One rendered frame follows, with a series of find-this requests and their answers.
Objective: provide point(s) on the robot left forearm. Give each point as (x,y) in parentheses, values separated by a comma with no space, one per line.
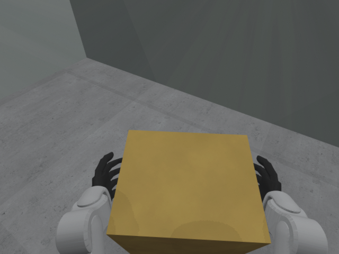
(80,231)

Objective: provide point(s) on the robot right forearm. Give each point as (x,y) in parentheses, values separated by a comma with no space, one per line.
(292,230)

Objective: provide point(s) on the carton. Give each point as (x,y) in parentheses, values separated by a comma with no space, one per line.
(187,193)

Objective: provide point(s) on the robot left hand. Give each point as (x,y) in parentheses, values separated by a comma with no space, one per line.
(103,175)

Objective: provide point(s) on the robot right hand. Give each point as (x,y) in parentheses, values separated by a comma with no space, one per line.
(269,178)

